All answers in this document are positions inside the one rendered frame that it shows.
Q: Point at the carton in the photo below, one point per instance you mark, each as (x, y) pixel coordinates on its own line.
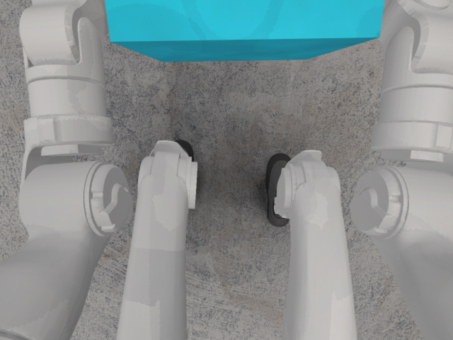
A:
(241, 30)

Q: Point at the right robot upper arm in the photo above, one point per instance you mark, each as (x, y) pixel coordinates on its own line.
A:
(408, 214)

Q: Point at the robot left shin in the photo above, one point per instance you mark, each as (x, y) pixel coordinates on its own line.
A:
(160, 146)

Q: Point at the left robot forearm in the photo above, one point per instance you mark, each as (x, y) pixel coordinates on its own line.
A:
(63, 56)

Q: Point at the robot left foot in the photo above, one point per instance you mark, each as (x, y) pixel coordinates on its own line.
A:
(187, 147)

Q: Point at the left robot upper arm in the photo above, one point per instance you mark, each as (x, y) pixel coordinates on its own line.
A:
(70, 212)

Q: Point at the right robot forearm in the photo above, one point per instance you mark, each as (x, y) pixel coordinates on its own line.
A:
(416, 112)

